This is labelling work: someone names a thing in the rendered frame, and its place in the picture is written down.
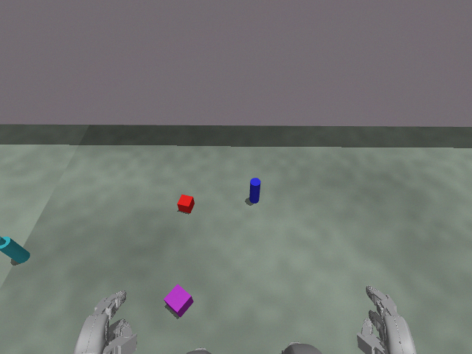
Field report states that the right robot hand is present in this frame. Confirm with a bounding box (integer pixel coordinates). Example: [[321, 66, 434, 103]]
[[357, 285, 417, 354]]

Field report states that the left robot hand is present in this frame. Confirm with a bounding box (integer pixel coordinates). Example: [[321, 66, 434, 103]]
[[73, 291, 136, 354]]

